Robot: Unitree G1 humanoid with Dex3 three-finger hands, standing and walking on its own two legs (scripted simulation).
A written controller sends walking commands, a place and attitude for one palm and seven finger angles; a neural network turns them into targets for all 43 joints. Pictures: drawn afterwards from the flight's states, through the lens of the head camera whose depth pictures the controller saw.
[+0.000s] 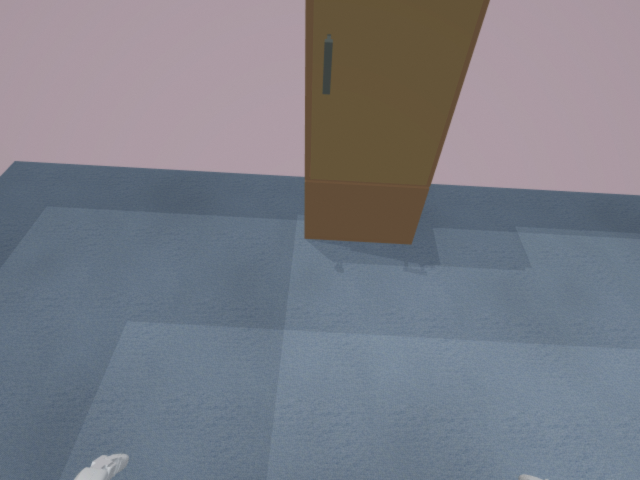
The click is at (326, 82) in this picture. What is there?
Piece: cupboard door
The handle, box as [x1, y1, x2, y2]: [322, 34, 332, 94]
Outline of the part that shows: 327,34 327,38 325,39 324,43 322,93 329,94 332,39 330,38 330,34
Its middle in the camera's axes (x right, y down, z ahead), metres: +0.02 -0.47 +1.05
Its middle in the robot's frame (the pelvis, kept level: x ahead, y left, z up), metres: +1.11 +0.04 +0.01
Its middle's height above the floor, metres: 0.78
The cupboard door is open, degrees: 0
